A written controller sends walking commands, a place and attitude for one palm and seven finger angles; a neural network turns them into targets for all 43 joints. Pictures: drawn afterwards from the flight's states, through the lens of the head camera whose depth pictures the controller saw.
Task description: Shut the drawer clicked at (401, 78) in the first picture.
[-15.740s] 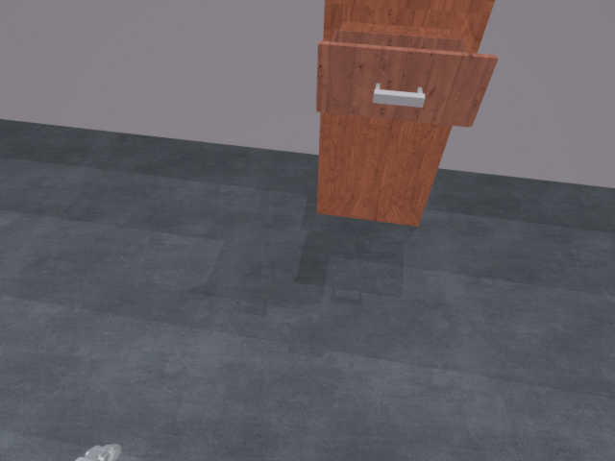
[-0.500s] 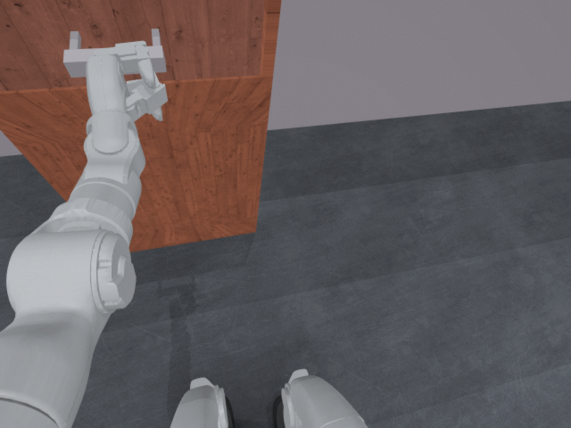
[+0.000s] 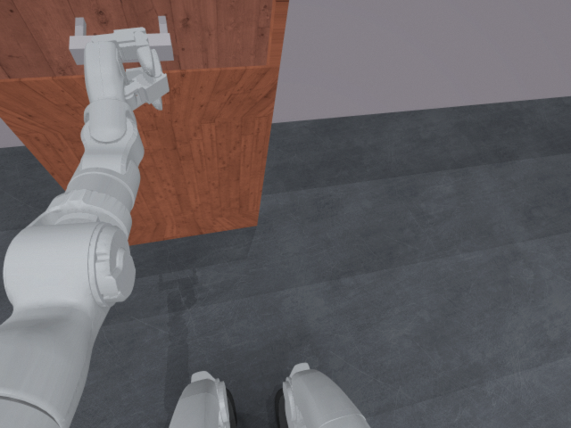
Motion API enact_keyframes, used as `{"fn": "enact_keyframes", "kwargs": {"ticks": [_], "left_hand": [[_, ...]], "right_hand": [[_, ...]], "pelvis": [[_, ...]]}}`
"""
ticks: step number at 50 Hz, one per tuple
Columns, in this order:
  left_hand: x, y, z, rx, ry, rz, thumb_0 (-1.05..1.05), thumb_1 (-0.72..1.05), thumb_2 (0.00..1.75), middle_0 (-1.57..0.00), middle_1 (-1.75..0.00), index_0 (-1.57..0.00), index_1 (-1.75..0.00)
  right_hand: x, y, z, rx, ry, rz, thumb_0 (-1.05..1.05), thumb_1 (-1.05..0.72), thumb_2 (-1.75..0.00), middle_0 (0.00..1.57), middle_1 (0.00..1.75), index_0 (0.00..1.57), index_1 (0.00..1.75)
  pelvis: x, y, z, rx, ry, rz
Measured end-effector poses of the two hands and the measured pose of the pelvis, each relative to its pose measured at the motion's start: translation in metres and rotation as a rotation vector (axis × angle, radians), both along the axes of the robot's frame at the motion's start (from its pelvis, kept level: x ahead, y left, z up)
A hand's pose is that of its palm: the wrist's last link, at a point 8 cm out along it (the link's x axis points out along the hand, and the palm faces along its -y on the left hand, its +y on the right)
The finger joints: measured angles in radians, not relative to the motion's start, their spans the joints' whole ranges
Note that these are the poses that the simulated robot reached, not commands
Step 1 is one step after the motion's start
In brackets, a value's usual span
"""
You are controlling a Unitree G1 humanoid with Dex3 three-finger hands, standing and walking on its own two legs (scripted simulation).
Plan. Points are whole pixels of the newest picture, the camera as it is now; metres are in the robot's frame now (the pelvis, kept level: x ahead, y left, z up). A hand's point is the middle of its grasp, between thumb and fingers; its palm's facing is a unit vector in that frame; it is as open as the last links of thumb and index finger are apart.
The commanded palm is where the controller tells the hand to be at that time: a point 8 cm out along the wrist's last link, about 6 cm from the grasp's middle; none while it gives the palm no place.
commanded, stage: pull the fist back off the drawer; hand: left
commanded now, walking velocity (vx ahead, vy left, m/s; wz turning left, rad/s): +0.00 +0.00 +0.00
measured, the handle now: (123, 36) +0.64 +0.13 +0.10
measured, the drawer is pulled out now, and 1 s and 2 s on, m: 0.00 0.00 0.00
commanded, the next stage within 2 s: draw the hand back to the body in 0.30 s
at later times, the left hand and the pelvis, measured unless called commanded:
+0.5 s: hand (160, 80) +0.55 +0.08 +0.11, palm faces +0.07 -1.00 -0.02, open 3.2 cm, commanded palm +0.49 +0.14 +0.12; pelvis +0.04 -0.01 +0.02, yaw -1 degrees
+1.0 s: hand (86, 175) +0.37 +0.13 +0.17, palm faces +0.07 -0.99 -0.14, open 3.3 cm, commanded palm +0.34 +0.19 +0.18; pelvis +0.05 -0.03 +0.06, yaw +1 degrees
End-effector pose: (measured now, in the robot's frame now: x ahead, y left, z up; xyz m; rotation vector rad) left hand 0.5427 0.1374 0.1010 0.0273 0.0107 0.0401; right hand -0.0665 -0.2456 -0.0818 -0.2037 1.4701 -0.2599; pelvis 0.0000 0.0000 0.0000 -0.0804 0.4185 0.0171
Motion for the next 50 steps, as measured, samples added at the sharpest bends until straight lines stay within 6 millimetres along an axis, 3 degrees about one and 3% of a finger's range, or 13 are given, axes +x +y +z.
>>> {"fn": "enact_keyframes", "kwargs": {"ticks": [9,25,30,36,44,50], "left_hand": [[-0.003,-0.004,-0.003,-0.012,-0.007,0.004,-0.04,0.74,0.92,-1.4,-1.6,-1.4,-1.6],[-0.017,-0.005,0.007,-0.008,-0.046,0.029,0.01,0.89,0.9,-1.4,-1.6,-1.4,-1.6],[-0.048,0.014,0.015,0.003,-0.033,0.032,0.02,0.9,0.9,-1.4,-1.6,-1.4,-1.6],[-0.099,0.038,0.036,0.001,-0.063,0.042,0.02,0.9,0.9,-1.4,-1.6,-1.4,-1.6],[-0.154,0.043,0.056,0.002,-0.056,-0.002,0.02,0.9,0.9,-1.4,-1.6,-1.4,-1.6],[-0.194,0.048,0.079,0.115,-0.064,0.022,0.02,0.9,0.9,-1.4,-1.6,-1.4,-1.6]], "right_hand": [[0.025,-0.002,-0.003,0.014,-0.029,0.007,0.0,-0.9,-0.9,0.2,0.3,0.2,0.3],[0.09,-0.014,-0.005,0.072,-0.112,0.003,0.0,-0.91,-0.9,0.2,0.3,0.2,0.3],[0.121,-0.02,0.005,0.094,-0.187,0.0,0.0,-0.91,-0.9,0.2,0.3,0.2,0.3],[0.175,-0.03,0.021,0.085,-0.337,0.068,0.0,-0.91,-0.9,0.2,0.3,0.2,0.3],[0.253,-0.034,0.047,0.057,-0.575,0.183,0.01,-0.91,-0.9,0.2,0.29,0.2,0.3],[0.292,-0.019,0.075,0.065,-0.717,0.214,0.01,-0.91,-0.9,0.2,0.29,0.2,0.3]], "pelvis": [[0.009,0.001,0.002,0.005,-0.007,-0.008],[0.041,-0.012,0.018,0.037,-0.053,-0.029],[0.052,-0.019,0.033,0.05,-0.109,-0.04],[0.058,-0.026,0.046,0.056,-0.184,-0.017],[0.051,-0.029,0.054,0.066,-0.272,0.018],[0.047,-0.032,0.065,0.081,-0.347,0.006]]}}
